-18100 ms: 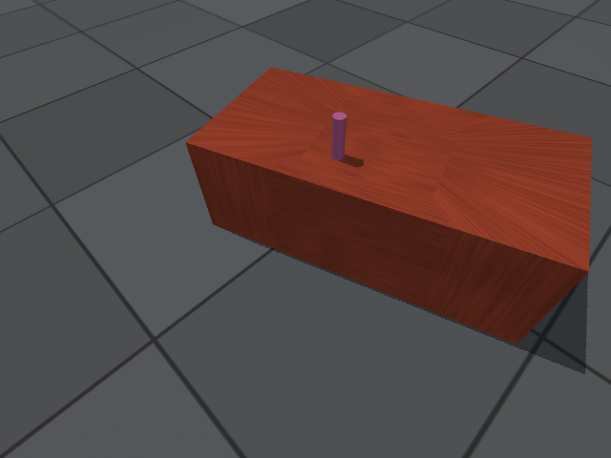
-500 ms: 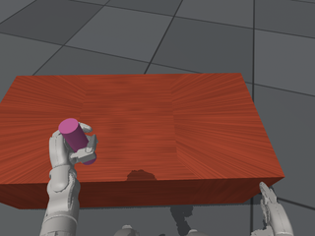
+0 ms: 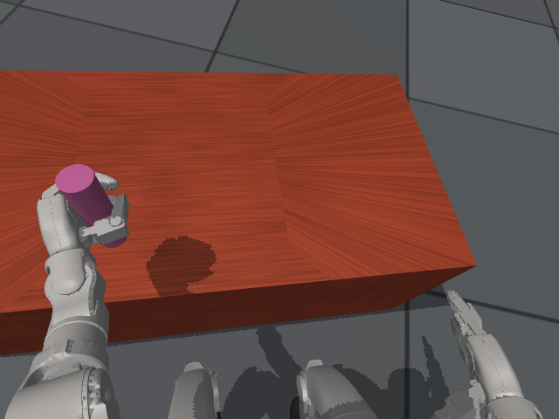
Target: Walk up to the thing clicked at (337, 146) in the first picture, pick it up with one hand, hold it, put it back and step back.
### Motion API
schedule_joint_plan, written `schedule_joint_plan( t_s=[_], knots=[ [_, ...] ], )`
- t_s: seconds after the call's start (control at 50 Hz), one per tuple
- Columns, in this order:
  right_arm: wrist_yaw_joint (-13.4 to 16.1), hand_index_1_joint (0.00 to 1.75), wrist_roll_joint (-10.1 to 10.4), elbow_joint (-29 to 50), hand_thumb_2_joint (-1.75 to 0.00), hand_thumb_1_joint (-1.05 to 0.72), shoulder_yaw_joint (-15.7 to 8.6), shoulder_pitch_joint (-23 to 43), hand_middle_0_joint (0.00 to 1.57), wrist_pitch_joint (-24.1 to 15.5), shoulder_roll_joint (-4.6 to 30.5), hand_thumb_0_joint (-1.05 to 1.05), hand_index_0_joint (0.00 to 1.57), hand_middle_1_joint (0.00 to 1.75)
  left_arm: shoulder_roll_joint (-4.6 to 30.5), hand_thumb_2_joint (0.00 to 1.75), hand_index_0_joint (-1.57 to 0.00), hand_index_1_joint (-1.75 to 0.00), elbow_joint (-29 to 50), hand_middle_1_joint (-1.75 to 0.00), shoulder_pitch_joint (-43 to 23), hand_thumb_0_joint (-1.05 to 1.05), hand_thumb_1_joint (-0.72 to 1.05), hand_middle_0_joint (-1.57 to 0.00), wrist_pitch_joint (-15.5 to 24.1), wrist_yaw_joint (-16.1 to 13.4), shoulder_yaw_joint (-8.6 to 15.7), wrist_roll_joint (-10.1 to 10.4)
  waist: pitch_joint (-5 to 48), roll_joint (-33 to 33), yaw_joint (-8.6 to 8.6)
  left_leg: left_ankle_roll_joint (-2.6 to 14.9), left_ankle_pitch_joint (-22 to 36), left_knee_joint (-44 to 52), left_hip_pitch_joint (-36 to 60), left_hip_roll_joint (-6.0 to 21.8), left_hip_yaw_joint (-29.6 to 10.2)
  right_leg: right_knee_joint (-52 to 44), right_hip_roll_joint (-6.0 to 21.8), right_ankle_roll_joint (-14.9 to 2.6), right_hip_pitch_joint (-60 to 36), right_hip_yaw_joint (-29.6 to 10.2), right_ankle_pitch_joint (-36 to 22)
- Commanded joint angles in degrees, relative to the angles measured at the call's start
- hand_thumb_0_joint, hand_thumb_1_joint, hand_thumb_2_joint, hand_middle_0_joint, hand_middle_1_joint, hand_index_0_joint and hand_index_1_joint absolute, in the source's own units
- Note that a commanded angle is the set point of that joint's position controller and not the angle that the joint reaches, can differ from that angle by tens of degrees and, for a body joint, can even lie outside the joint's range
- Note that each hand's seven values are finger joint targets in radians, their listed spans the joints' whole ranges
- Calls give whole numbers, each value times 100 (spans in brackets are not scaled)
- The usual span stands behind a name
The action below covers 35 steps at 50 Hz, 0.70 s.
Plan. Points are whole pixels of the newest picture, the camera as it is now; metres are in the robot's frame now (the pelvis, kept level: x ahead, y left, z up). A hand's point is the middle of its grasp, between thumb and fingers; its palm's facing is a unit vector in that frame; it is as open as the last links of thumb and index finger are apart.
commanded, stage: crouch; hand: left
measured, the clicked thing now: (96, 210) +0.43 +0.23 -0.01
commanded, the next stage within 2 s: lower in 0.48 s
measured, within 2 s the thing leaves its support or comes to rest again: rests again in 1.40 s
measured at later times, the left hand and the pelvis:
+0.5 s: hand (111, 200) +0.46 +0.23 -0.05, palm faces +0.28 -0.96 -0.02, open 5.5 cm; pelvis -0.01 +0.00 -0.03, yaw -1 degrees
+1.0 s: hand (119, 209) +0.48 +0.23 -0.11, palm faces +0.28 -0.96 -0.01, open 5.5 cm; pelvis -0.02 +0.00 -0.06, yaw -2 degrees
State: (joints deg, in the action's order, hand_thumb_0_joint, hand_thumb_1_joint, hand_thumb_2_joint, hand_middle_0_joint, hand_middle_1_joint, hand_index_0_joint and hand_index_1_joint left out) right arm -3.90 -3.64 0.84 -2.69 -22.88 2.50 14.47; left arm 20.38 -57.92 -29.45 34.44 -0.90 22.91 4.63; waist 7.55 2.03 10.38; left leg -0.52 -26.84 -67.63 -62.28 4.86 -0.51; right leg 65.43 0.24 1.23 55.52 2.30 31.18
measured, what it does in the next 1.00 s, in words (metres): lowers itself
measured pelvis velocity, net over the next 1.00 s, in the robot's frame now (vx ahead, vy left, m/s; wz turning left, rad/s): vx -0.02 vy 0.00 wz -0.03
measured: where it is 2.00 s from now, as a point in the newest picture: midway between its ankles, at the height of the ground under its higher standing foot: outside the picture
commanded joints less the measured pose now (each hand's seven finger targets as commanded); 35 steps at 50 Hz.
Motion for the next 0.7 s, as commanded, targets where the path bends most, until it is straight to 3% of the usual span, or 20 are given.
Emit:
schedule_joint_plan(
  t_s=[0.0, 0.06, 0.08, 0.1, 0.16, 0.18, 0.22, 0.24, 0.26, 0.32, 0.36, 0.38, 0.42, 0.46, 0.48, 0.5, 0.56, 0.6, 0.64, 0.68],
  knots=[
    [60, 5, -32, 990, -5, 54, -628, -303, 5, -262, 988, 0, 5, 5, 1550, 132, -140, -143, 1374, -144, -2298, 0, 63, -139, 651, 8, 340, 19, 2939, -1325, -56, 14, 2298, 464, 2595, -197, -248, -400, -227, -201, -332, 64, -2122],
    [46, 5, -47, 1245, -5, 54, -599, -298, 5, -263, 978, 0, 5, 5, 1431, 131, -139, -142, 1345, -143, -2508, 0, 59, -137, 647, 50, 254, 10, 3118, -1318, 118, 36, 2165, 352, 2512, -184, -269, -327, -249, -193, -214, 70, -2080],
    [48, 5, -40, 1160, -5, 54, -565, -287, 5, -261, 948, 0, 5, 5, 1455, 133, -139, -143, 1250, -143, -2503, 0, 61, -138, 629, 47, 277, -4, 2994, -1332, 88, 34, 2016, 351, 2408, -191, -268, -298, -242, -202, -140, 76, -1948],
    [60, 5, -29, 1110, -5, 54, -664, -289, 5, -229, 1017, 0, 5, 5, 1738, 133, -139, -143, 1254, -144, -2595, 0, 60, -138, 647, 22, 436, -26, 2901, -1418, 78, 24, 1805, 369, 2287, -195, -276, -292, -243, -211, -68, 70, -1788],
    [47, 5, -58, 1301, -5, 54, -566, -236, 5, -247, 964, 0, 5, 5, 1603, 131, -140, -143, 1269, -143, -2840, 0, 63, -139, 641, 88, 278, -61, 3133, -1547, 182, 14, 1843, 273, 2374, -171, -308, -194, -261, -227, 99, 94, -1737],
    [61, 5, -55, 1117, -5, 54, -592, -300, 5, -219, 1002, 0, 5, 5, 1773, 132, -140, -143, 1157, -143, -2780, 0, 64, -138, 631, 95, 417, -60, 3032, -1606, 123, 4, 1772, 275, 2285, -180, -324, -151, -258, -241, 178, 104, -1650],
    [69, 5, -37, 1317, -5, 54, -610, -154, 5, -234, 1044, 0, 5, 5, 1872, 132, -140, -143, 953, -144, -2764, 0, 65, -139, 568, 111, 442, -101, 3094, -1458, 158, 48, 1614, 205, 2142, -186, -308, -179, -260, -220, 126, 55, -1616],
    [69, 5, -45, 1316, -5, 54, -579, -156, 5, -239, 1029, 0, 5, 5, 1745, 133, -141, -144, 653, -144, -2647, 0, 65, -139, 514, 130, 383, -102, 3085, -1480, 224, 53, 1743, 164, 2119, -171, -319, -143, -261, -220, 163, 62, -1706],
    [68, 5, -41, 1446, -5, 54, -528, -139, 5, -244, 1011, 0, 5, 5, 1874, 133, -141, -144, 1086, -145, -2939, 0, 64, -139, 583, 117, 450, -72, 3178, -1495, 209, 32, 1736, 175, 2156, -165, -355, -86, -284, -233, 195, 103, -1658],
    [77, 5, -15, 1354, -5, 54, -595, -216, 5, -234, 1033, 0, 5, 5, 2118, 134, -140, -144, 921, -144, -2941, 0, 66, -139, 573, 141, 627, -46, 3202, -1509, 197, 94, 1698, 26, 1894, -208, -282, -102, -258, -191, 75, -7, -1784],
    [75, 5, -18, 1484, -5, 54, -585, -228, 5, -248, 1032, 0, 5, 5, 1975, 134, -140, -144, 658, -145, -2895, 0, 64, -138, 541, 154, 551, -77, 3014, -1364, 334, 112, 1383, 44, 1695, -197, -296, -154, -260, -181, 160, -49, -1556],
    [65, 5, -39, 1388, -5, 54, -525, -222, 5, -230, 1000, 0, 5, 5, 2122, 134, -139, -143, 634, -144, -2838, 0, 63, -137, 536, 129, 623, -112, 3051, -1478, 250, 120, 1426, -8, 1605, -221, -261, -131, -235, -175, 76, -93, -1622],
    [75, 5, -23, 1499, -5, 54, -568, -166, 5, -254, 1033, 0, 5, 5, 2148, 132, -139, -142, 704, -143, -3066, 0, 62, -137, 559, 133, 647, -104, 3173, -1523, 306, 91, 1445, 1, 1772, -187, -327, -31, -283, -217, 318, 15, -1503],
    [81, 5, -22, 1585, -5, 54, -601, -240, 5, -258, 1090, 0, 5, 5, 2389, 132, -139, -142, 727, -143, -2959, 0, 65, -137, 554, 154, 754, -119, 3383, -1568, 279, 125, 1743, -125, 1786, -206, -287, -24, -256, -186, 110, -53, -1827],
    [95, 5, -2, 1555, -5, 54, -663, -217, 5, -270, 1114, 0, 5, 5, 2290, 131, -138, -141, 548, -142, -2942, 0, 64, -136, 523, 176, 712, -116, 3282, -1467, 360, 133, 1747, -155, 1736, -195, -305, -3, -274, -182, 189, -44, -1849],
    [76, 5, -23, 1538, -5, 54, -561, -292, 5, -280, 1045, 0, 5, 5, 2271, 131, -136, -140, 639, -141, -3061, 0, 62, -135, 538, 176, 686, -101, 3308, -1566, 366, 139, 1784, -203, 1656, -203, -281, 14, -264, -176, 168, -74, -1921],
    [73, 5, -21, 1506, -5, 54, -585, -298, 5, -275, 1062, 0, 5, 5, 2493, 132, -136, -141, 618, -141, -3118, 0, 60, -135, 533, 140, 808, -150, 3219, -1693, 345, 125, 1615, -186, 1604, -208, -286, 19, -257, -190, 272, -85, -1728],
    [68, 5, -6, 1821, -6, 53, -628, -121, 5, -299, 1094, 0, 5, 5, 2351, 130, -138, -143, 447, -144, -3018, 0, 57, -137, 516, 144, 747, -178, 3194, -1557, 405, 110, 1404, -142, 1600, -190, -332, 20, -282, -204, 359, -46, -1517],
    [69, 5, -10, 1570, -6, 53, -670, -223, 5, -286, 1131, 0, 5, 5, 2275, 131, -139, -144, 92, -145, -2931, 0, 56, -138, 515, 159, 761, -169, 2901, -1522, 480, 114, 1239, -163, 1390, -183, -346, 72, -304, -223, 615, 3, -1338],
    [67, 5, -31, 1561, -5, 54, -672, -247, 5, -328, 1139, 0, 5, 5, 2349, 130, -139, -144, 102, -144, -2990, 0, 58, -137, 566, 186, 753, -208, 2943, -1596, 526, 110, 1404, -258, 1392, -174, -365, 183, -317, -244, 762, 39, -1412]
  ],
)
